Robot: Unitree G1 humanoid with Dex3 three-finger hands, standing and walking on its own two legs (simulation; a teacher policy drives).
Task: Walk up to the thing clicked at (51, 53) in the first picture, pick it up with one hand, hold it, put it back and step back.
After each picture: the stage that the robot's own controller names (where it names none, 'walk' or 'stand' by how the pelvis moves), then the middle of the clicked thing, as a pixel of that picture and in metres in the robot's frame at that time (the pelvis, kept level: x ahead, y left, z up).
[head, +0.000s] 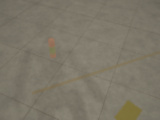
stand; (52, 48) +1.35 +0.29 -0.65
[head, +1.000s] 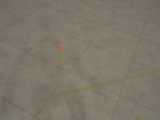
walk; (60, 54) +1.25 +0.15 -0.64
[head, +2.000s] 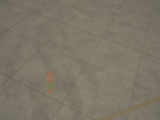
walk; (50, 82) +0.84 +0.17 -0.65
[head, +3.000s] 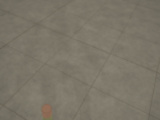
walk; (47, 116) +0.54 +0.19 -0.64
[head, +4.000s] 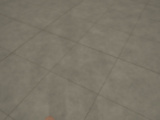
stand; out of the picture +0.46 +0.21 -0.65
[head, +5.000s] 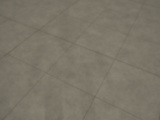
stand; out of the picture +0.42 +0.22 -0.66
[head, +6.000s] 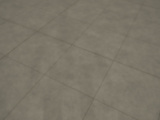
stand; out of the picture +0.41 +0.23 -0.66
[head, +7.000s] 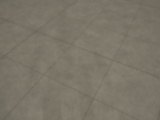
stand; out of the picture +0.40 +0.23 -0.66
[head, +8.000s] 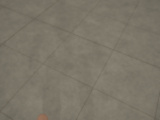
go down; out of the picture +0.42 +0.22 -0.65
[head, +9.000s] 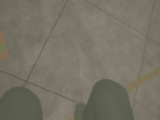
go down; out of the picture +0.50 +0.25 -0.23
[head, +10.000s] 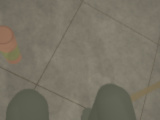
approach; (9, 48) +0.50 +0.24 -0.25
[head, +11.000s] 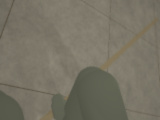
close in; out of the picture +0.49 +0.29 -0.17
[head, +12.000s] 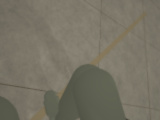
lift; out of the picture +0.47 +0.30 -0.17
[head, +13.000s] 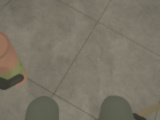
lift; (7, 65) +0.38 +0.22 +0.00
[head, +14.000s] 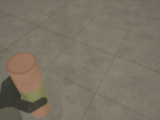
hold; (33, 90) +0.31 +0.15 +0.09
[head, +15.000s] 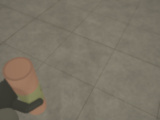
hold; (29, 90) +0.32 +0.16 +0.05
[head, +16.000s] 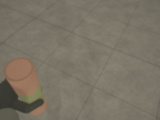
hold; (30, 91) +0.32 +0.16 +0.05
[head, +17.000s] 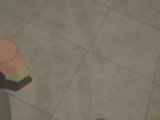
crouch; (17, 69) +0.40 +0.19 -0.01
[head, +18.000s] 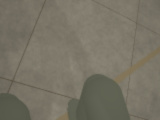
lower; out of the picture +0.51 +0.26 -0.08
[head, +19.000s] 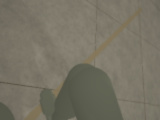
lower; out of the picture +0.48 +0.30 -0.18
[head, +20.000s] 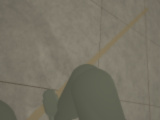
lower; out of the picture +0.47 +0.30 -0.17
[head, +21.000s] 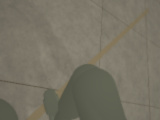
lower; out of the picture +0.47 +0.30 -0.17
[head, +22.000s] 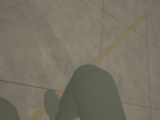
lower; out of the picture +0.46 +0.29 -0.17
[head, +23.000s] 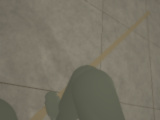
open; out of the picture +0.47 +0.29 -0.17
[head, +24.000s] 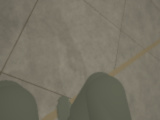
stand; out of the picture +0.47 +0.27 -0.19
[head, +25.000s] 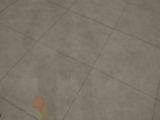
stand; (40, 108) +0.44 +0.20 -0.53
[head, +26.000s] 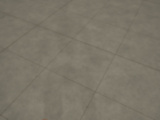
stand; out of the picture +0.42 +0.20 -0.60
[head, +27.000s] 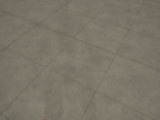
stand; out of the picture +0.42 +0.20 -0.60
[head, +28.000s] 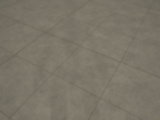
stand; out of the picture +0.43 +0.19 -0.65
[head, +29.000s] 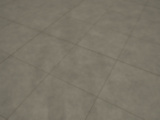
stand; out of the picture +0.42 +0.21 -0.66
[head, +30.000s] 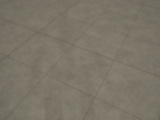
stand; out of the picture +0.40 +0.22 -0.66
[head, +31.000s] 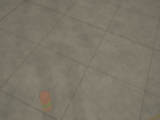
walk; (45, 101) +0.51 +0.19 -0.64
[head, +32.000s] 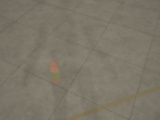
walk; (55, 72) +0.85 +0.27 -0.63
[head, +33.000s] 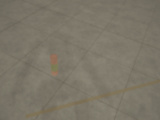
walk; (54, 65) +1.08 +0.19 -0.64
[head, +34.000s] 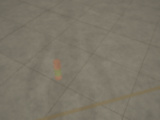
stand; (57, 70) +1.02 +0.21 -0.66
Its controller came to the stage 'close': yes
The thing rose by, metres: 0.70
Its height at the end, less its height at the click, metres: +0.00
